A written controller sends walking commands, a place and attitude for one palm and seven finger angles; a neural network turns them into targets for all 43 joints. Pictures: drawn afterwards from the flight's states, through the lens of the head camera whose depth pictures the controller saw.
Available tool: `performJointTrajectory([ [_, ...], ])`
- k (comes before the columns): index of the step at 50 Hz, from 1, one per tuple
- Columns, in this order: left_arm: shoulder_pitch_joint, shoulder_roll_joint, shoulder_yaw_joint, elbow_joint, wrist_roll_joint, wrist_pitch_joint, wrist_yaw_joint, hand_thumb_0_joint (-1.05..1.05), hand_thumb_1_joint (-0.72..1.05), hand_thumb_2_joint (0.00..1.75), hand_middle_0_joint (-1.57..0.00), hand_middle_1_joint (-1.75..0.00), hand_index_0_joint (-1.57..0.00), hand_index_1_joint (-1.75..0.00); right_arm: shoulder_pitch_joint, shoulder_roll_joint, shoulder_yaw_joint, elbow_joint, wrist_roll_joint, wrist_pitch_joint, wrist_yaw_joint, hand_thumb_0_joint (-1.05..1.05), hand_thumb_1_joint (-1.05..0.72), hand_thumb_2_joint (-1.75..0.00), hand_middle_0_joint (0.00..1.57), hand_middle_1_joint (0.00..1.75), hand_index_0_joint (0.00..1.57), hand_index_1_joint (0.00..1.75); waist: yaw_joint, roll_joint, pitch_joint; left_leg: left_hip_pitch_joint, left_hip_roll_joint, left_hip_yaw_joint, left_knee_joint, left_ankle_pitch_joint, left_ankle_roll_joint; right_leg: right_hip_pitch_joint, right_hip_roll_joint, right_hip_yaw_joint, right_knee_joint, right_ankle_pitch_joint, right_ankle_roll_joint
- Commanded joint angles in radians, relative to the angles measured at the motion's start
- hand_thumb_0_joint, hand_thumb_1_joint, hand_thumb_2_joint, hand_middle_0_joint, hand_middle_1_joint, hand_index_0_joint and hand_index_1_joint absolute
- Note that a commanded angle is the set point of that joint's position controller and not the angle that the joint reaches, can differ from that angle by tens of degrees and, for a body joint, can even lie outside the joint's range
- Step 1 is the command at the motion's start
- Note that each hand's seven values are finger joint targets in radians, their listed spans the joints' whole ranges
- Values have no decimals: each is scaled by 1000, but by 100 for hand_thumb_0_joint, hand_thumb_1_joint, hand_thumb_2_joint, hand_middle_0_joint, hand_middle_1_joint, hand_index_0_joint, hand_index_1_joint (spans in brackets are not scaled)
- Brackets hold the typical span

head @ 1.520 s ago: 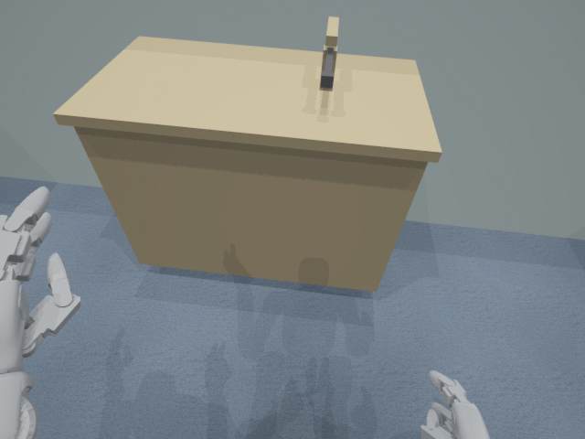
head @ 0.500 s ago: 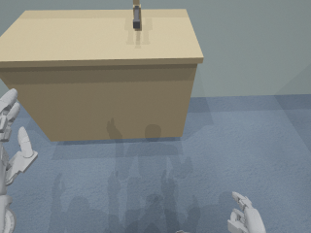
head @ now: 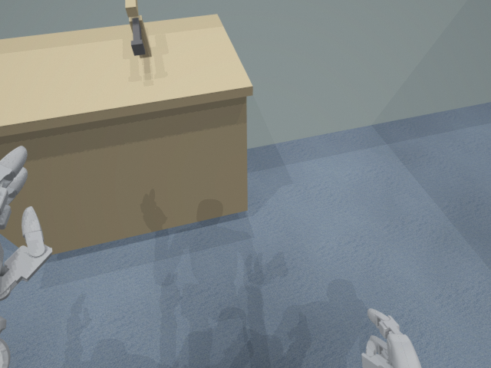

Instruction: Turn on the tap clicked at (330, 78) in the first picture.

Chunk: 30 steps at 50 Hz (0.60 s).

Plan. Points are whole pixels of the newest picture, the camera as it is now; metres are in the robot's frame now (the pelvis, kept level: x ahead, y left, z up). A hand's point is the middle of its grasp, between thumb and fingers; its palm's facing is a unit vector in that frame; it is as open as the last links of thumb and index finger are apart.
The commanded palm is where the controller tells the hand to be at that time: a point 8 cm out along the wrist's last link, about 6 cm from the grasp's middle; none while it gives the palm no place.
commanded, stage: take the last steps up to it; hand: left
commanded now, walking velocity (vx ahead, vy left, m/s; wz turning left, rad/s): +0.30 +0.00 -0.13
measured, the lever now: (138, 47) +0.83 +0.32 +0.10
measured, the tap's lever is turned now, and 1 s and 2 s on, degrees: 0 0 0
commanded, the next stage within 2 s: come to a stop and stand still in 1.58 s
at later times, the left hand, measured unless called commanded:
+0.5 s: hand (128, 212) +0.27 +0.16 +0.17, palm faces +0.28 -0.84 -0.46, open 7.4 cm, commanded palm +0.21 +0.22 +0.18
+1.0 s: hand (143, 139) +0.39 +0.17 +0.18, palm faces +0.33 -0.84 -0.44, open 7.4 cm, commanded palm +0.34 +0.22 +0.18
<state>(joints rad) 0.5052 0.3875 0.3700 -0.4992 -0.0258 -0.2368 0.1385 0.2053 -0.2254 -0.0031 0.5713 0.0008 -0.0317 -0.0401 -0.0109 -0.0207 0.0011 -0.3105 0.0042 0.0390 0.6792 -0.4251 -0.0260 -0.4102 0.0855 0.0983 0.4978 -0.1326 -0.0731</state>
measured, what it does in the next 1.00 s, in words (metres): walks ahead: left foot, then right foot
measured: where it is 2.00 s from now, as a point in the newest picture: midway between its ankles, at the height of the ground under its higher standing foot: (271, 319)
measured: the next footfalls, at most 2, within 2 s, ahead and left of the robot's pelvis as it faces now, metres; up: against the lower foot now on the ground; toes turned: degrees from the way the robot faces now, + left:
left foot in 0.04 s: +0.00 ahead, +0.14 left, +0.00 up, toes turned +3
right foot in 0.32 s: +0.08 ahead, -0.11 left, +0.00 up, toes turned -11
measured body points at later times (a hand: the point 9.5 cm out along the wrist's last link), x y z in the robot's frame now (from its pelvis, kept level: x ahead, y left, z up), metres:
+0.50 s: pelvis +0.03 -0.05 +0.00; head +0.05 -0.06 +0.45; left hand +0.25 +0.20 +0.20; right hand +0.15 -0.29 -0.11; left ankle +0.04 +0.10 -0.67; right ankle +0.04 -0.11 -0.74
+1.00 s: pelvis +0.16 -0.05 +0.00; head +0.17 -0.06 +0.45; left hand +0.37 +0.21 +0.21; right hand +0.31 -0.26 -0.10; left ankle +0.15 +0.08 -0.74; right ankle +0.16 -0.16 -0.70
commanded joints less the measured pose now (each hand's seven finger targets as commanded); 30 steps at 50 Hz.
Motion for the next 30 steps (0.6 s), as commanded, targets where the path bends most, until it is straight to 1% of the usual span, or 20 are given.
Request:
performJointTrajectory([
  [1, -71, 144, 96, -187, -5, -48, 25, 0, 90, 90, -20, -30, -20, -30, -53, -97, -37, -159, 4, -52, -22, 0, -90, -90, 20, 30, 20, 30, 10, -3, -193, 219, 99, -42, -356, 69, 71, 96, -151, 185, -103, -186, 29],
  [2, -82, 139, 93, -203, -5, -49, 22, 0, 90, 90, -20, -30, -20, -30, -67, -120, -47, -173, 5, -53, -26, 0, -90, -90, 20, 30, 20, 30, 18, 113, -157, 271, 215, -166, -394, 47, 125, -16, -70, 120, -7, -247, 63],
  [3, -94, 136, 87, -222, 0, -50, 25, 0, 90, 90, -20, -30, -20, -30, -73, -130, -47, -177, 12, -58, -26, 0, -90, -90, 20, 30, 20, 30, 23, 211, -153, 291, 320, -284, -418, 64, 168, -93, -13, 5, 172, -266, 80],
  [4, -101, 160, 112, -198, 4, -45, 24, 0, 90, 90, -20, -30, -20, -30, -76, -106, -40, -149, 5, -68, -34, 0, -90, -90, 20, 30, 20, 30, 15, 335, -129, 201, 388, -339, -483, -112, 216, -152, -23, -74, 397, -334, 85],
  [5, -95, 118, 71, -183, 18, -39, 22, 0, 90, 90, -20, -30, -20, -30, -61, -80, -35, -141, -2, -76, -34, 0, -90, -90, 20, 30, 20, 30, -9, 301, -37, 117, 391, -359, -499, -130, 241, -184, -47, -95, 528, -305, 82],
  [7, -97, 88, 29, -139, 27, -27, 20, 0, 90, 90, -20, -30, -20, -30, -51, -95, -34, -104, 4, -90, -31, 0, -90, -90, 20, 30, 20, 30, -3, 195, 45, 131, 343, -216, -436, 62, 219, -239, -96, -124, 528, -272, 87],
  [8, -113, 87, 19, -148, 29, -22, 21, 0, 90, 90, -20, -30, -20, -30, -46, -102, -34, -95, 3, -94, -34, 0, -90, -90, 20, 30, 20, 30, -1, 190, 41, 150, 315, -156, -408, 189, 196, -213, -99, -161, 464, -268, 90],
  [11, -191, 108, 19, -161, 36, -21, 27, 0, 90, 90, -20, -30, -20, -30, -48, -107, -28, -85, -7, -107, -44, 0, -90, -90, 20, 30, 20, 30, -9, 272, 32, 137, 282, -61, -360, 317, 150, -50, -77, -249, 235, -284, 91],
  [13, -233, 129, 39, -159, 33, -22, 31, 0, 90, 90, -20, -30, -20, -30, -62, -106, -25, -86, -9, -109, -42, 0, -90, -90, 20, 30, 20, 30, 0, 264, -6, 98, 259, -17, -243, 342, 126, 131, -50, -298, 44, -233, 80],
  [14, -228, 135, 42, -137, 35, -14, 29, 0, 90, 90, -20, -30, -20, -30, -71, -109, -27, -84, -7, -104, -41, 0, -90, -90, 20, 30, 20, 30, 6, 223, -30, 26, 236, 32, -135, 315, 109, 255, -56, -286, -30, -177, 68],
  [15, -219, 144, 56, -131, 33, -14, 30, 0, 90, 90, -20, -30, -20, -30, -76, -94, -30, -82, -3, -100, -36, 0, -90, -90, 20, 30, 20, 30, 12, 94, -68, -96, 193, 64, 61, 255, 89, 394, -140, -163, -63, -154, 23],
  [16, -195, 184, 91, -127, 36, -15, 37, 0, 90, 90, -20, -30, -20, -30, -71, -72, -32, -95, 0, -92, -31, 0, -90, -90, 20, 30, 20, 30, 9, -170, -113, -309, 62, 124, 335, 46, 40, 516, -363, 224, -136, -106, -92],
  [17, -189, 204, 131, -144, 20, -22, 37, 0, 90, 90, -20, -30, -20, -30, -94, -92, -42, -111, -4, -96, -22, 0, -90, -90, 20, 30, 20, 30, 29, -229, -128, -349, 39, 14, 499, -127, 27, 436, -482, 427, -234, -210, -149],
  [18, -162, 208, 128, -173, 6, -36, 29, 0, 90, 90, -20, -30, -20, -30, -93, -100, -52, -97, -4, -93, -17, 0, -90, -90, 20, 30, 20, 30, 28, -161, -82, -344, 71, -65, 567, -97, 17, 341, -497, 454, -278, -363, -156],
  [19, -110, 228, 162, -181, 5, -42, 24, 0, 90, 90, -20, -30, -20, -30, -102, -94, -42, -92, -5, -78, -11, 0, -90, -90, 20, 30, 20, 30, 23, -64, -46, -371, 99, -82, 578, -63, 11, 291, -495, 418, -271, -411, -172],
  [20, -61, 193, 145, -190, 3, -49, 21, 0, 90, 90, -20, -30, -20, -30, -103, -69, -22, -87, -6, -61, -9, 0, -90, -90, 20, 30, 20, 30, 13, -15, -24, -360, 115, -68, 565, -1, 3, 255, -462, 291, -268, -326, -156],
  [22, -14, 186, 162, -196, 3, -65, 25, 0, 90, 90, -20, -30, -20, -30, -101, -58, -12, -82, -8, -49, -11, 0, -90, -90, 20, 30, 20, 30, 4, -43, -65, -329, 122, -31, 460, 76, -6, 267, -406, 113, -243, -95, -120],
  [23, -24, 175, 154, -200, 2, -66, 25, 0, 90, 90, -20, -30, -20, -30, -97, -64, -17, -86, -7, -48, -15, 0, -90, -90, 20, 30, 20, 30, -1, -68, -65, -298, 127, -18, 387, 91, -4, 248, -399, 77, -237, -45, -112],
  [25, -27, 172, 151, -186, 0, -69, 31, 0, 90, 90, -20, -30, -20, -30, -90, -56, -18, -93, -9, -55, -25, 0, -90, -90, 20, 30, 20, 30, 2, -74, -76, -220, 115, 28, 222, 117, 7, 230, -375, 24, -231, -41, -100],
  [30, -73, 141, 101, -147, 2, -51, 46, 0, 90, 90, -20, -30, -20, -30, -65, -61, -27, -110, -8, -81, -36, 0, -90, -90, 20, 30, 20, 30, 24, -86, -72, -143, 67, 99, 25, 152, 30, 275, -371, 35, -217, -103, -90],
])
